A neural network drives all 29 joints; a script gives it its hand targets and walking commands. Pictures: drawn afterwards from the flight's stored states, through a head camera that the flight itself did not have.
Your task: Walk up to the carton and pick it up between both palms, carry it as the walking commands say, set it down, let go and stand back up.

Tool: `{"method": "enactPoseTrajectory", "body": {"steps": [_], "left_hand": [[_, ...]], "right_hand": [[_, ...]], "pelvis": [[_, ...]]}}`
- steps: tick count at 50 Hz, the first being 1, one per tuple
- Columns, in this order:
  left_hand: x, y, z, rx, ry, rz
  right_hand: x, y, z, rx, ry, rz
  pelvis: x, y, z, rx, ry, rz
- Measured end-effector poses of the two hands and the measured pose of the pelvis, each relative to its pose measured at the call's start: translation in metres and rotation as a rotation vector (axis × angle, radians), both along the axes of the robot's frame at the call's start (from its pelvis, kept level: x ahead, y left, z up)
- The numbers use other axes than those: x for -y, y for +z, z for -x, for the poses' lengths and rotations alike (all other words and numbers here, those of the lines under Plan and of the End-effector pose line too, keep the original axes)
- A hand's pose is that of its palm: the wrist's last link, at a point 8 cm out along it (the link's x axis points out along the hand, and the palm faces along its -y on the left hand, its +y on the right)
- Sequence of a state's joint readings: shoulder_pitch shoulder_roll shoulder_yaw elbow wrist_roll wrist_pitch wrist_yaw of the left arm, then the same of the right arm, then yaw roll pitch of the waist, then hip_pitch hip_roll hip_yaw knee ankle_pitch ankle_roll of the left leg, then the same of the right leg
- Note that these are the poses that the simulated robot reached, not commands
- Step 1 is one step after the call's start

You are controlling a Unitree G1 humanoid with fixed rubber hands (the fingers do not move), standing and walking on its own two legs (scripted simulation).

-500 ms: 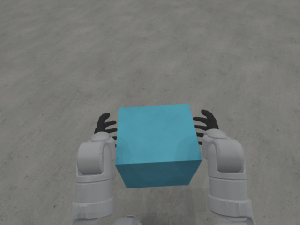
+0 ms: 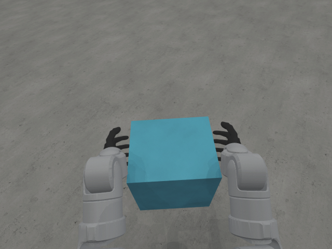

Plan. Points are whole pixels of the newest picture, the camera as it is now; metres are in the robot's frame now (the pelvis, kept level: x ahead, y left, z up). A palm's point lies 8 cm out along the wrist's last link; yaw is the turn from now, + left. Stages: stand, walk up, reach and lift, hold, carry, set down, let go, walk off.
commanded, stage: carry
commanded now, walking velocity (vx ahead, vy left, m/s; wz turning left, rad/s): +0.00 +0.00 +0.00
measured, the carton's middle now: (172, 166) +0.33 +0.00 +0.00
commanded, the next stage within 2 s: hold in 1.36 s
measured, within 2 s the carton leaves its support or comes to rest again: neither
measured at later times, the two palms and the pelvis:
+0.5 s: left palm (98, 165) +0.29 +0.17 +0.09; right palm (216, 154) +0.30 -0.10 +0.09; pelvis -0.01 +0.02 +0.00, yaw +1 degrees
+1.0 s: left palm (90, 184) +0.25 +0.18 +0.07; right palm (213, 168) +0.27 -0.09 +0.08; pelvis -0.04 +0.03 +0.00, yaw +1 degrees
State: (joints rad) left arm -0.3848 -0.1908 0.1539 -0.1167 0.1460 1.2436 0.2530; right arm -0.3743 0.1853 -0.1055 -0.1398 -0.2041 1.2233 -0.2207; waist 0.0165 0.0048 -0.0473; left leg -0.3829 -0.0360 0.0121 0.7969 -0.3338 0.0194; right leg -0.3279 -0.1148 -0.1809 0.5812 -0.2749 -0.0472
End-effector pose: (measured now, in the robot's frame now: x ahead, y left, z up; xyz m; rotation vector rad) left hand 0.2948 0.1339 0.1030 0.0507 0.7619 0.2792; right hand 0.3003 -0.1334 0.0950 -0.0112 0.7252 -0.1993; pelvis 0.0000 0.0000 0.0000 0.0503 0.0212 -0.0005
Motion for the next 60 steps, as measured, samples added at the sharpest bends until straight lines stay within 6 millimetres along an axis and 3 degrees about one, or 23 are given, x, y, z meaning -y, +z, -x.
{"method": "enactPoseTrajectory", "body": {"steps": [6, 11, 18, 25, 41, 60], "left_hand": [[-0.041, -0.015, 0.005, -0.027, 0.022, 0.03], [-0.058, -0.032, 0.009, -0.086, 0.048, 0.053], [-0.047, -0.021, -0.002, 0.014, 0.019, 0.051], [-0.035, -0.017, 0.01, 0.022, 0.008, 0.019], [-0.045, -0.025, 0.041, 0.029, 0.024, 0.029], [-0.051, -0.038, 0.048, 0.055, 0.02, 0.042]], "right_hand": [[-0.041, -0.005, -0.002, -0.028, 0.026, 0.032], [-0.058, -0.017, -0.006, -0.091, 0.055, 0.044], [-0.046, -0.005, -0.01, 0.011, 0.025, 0.031], [-0.034, -0.007, 0.0, 0.022, 0.02, -0.003], [-0.044, -0.011, 0.024, 0.03, 0.055, 0.009], [-0.047, -0.017, 0.025, 0.075, 0.086, -0.021]], "pelvis": [[-0.029, -0.003, 0.0, -0.008, 0.014, 0.056], [-0.038, 0.003, 0.002, -0.025, 0.035, 0.075], [-0.033, 0.001, 0.005, -0.044, 0.03, 0.048], [-0.024, 0.0, 0.013, -0.036, 0.025, 0.035], [-0.028, -0.001, 0.036, -0.003, 0.023, 0.04], [-0.028, -0.001, 0.041, 0.003, 0.023, 0.041]]}}
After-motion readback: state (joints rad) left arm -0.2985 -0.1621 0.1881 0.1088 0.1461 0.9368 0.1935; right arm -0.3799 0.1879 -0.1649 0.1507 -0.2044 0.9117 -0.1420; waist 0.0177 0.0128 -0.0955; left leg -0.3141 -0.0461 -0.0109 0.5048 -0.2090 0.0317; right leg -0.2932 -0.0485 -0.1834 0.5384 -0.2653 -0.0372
